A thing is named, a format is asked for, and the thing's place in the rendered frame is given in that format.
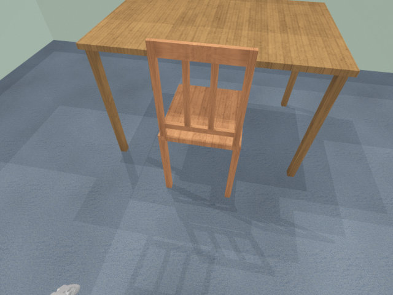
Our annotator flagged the table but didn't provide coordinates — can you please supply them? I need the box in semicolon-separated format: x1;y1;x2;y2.
76;0;360;177

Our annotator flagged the chair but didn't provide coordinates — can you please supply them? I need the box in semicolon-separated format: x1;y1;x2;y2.
145;38;259;198

